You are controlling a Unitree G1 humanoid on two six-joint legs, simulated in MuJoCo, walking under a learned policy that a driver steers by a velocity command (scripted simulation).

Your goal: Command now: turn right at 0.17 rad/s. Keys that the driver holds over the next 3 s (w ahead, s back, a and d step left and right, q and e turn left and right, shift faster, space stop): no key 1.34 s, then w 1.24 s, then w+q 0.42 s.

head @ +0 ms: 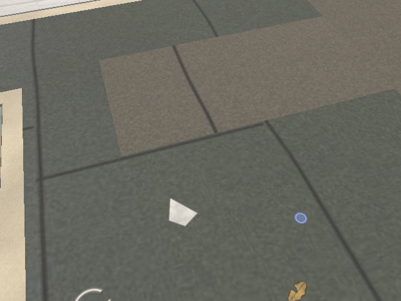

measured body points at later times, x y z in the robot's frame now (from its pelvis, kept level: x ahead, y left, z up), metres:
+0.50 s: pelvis +0.01 +0.03 +0.00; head +0.02 +0.03 +0.45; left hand +0.11 +0.29 -0.12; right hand +0.14 -0.22 -0.11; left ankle +0.00 +0.14 -0.74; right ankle +0.01 -0.10 -0.74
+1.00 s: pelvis +0.01 +0.05 +0.00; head +0.02 +0.05 +0.45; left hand +0.07 +0.31 -0.14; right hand +0.08 -0.21 -0.13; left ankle +0.00 +0.14 -0.74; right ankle +0.01 -0.10 -0.74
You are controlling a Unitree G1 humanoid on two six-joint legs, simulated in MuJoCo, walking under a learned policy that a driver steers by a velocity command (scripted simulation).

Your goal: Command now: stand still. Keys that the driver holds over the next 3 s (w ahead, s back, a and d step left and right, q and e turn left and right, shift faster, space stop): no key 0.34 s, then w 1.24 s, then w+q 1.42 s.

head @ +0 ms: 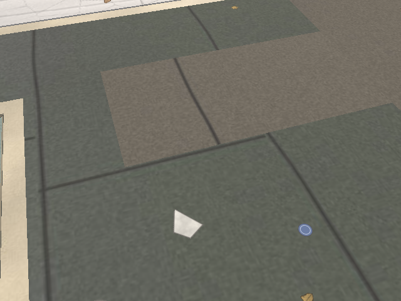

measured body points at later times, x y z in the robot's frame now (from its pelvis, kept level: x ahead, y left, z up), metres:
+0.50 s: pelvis +0.01 +0.00 +0.00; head +0.01 -0.01 +0.45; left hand +0.04 +0.26 -0.15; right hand +0.04 -0.27 -0.15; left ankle -0.01 +0.09 -0.74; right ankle -0.01 -0.13 -0.71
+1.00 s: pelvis +0.19 -0.06 +0.00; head +0.21 -0.07 +0.45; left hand +0.10 +0.18 -0.13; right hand +0.38 -0.30 -0.11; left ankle +0.37 +0.10 -0.69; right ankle +0.07 -0.15 -0.74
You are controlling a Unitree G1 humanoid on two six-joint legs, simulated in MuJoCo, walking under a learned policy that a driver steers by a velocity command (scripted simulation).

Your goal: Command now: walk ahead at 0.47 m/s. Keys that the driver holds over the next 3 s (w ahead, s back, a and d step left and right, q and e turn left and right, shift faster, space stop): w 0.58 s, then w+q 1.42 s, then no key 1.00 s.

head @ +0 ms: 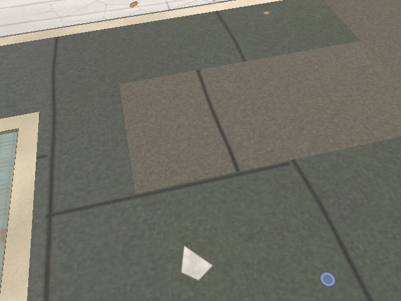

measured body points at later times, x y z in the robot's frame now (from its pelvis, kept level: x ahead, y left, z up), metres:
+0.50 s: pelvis +0.30 +0.04 +0.00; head +0.32 +0.04 +0.45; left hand +0.46 +0.30 -0.11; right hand +0.29 -0.22 -0.14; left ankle +0.25 +0.13 -0.74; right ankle +0.48 -0.14 -0.68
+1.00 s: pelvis +0.59 -0.02 +0.00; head +0.60 -0.02 +0.45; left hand +0.57 +0.26 -0.13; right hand +0.75 -0.27 -0.12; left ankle +0.69 +0.18 -0.67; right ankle +0.56 -0.11 -0.74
